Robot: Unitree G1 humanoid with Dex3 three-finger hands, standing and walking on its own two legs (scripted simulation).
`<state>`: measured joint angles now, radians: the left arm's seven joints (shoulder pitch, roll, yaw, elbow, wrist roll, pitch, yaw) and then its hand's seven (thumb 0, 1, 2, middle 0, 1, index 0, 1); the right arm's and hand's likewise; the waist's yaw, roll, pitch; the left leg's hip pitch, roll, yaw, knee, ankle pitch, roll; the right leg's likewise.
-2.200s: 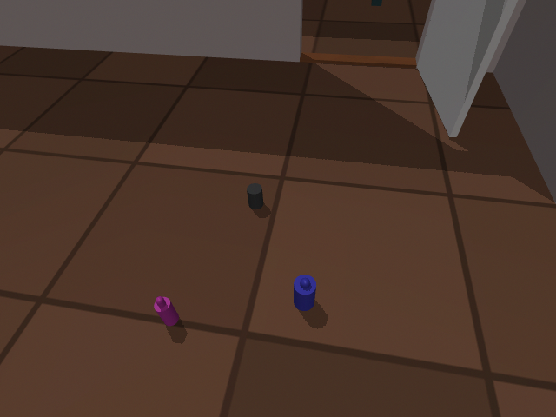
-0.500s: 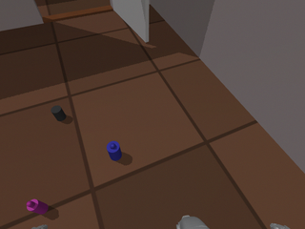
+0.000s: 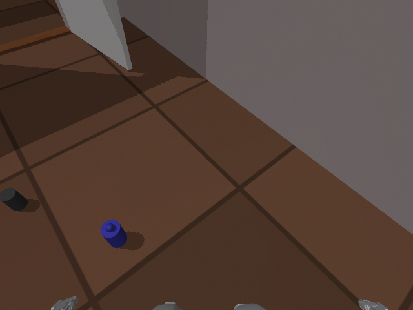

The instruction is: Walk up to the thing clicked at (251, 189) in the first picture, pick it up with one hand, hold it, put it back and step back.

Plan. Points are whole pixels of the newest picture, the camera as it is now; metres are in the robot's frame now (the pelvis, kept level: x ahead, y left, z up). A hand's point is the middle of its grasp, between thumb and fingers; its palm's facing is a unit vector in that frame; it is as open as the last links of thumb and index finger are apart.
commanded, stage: walk up
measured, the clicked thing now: (13, 199) +0.73 +0.93 -0.69
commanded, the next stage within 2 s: stand in 1.32 s
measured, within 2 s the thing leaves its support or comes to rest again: neither
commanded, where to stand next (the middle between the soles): +0.06 -0.01 m, yaw -17 degrees
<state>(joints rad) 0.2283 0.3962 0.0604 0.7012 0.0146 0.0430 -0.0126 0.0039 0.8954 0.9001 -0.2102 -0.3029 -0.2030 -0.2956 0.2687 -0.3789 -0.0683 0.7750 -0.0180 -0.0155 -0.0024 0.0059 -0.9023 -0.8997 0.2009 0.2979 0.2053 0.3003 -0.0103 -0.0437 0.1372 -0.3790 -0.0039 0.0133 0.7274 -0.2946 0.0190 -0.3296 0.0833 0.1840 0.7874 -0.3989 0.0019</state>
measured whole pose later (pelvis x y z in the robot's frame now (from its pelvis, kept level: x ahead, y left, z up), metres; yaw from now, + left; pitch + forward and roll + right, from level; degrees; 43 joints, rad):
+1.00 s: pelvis -0.01 -0.01 +0.01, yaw -18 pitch -3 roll +0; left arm 0.16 0.37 0.01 0.96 0.01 -0.03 0.00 0.00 0.90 0.90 -0.21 -0.30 -0.20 -0.30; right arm 0.18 -0.38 -0.02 0.96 -0.01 0.00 0.02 0.01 -0.90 -0.90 0.20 0.30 0.21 0.30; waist -0.01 -0.01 0.07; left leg -0.26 0.06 0.05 0.65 -0.34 -0.02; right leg -0.29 0.03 0.10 0.64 -0.29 0.01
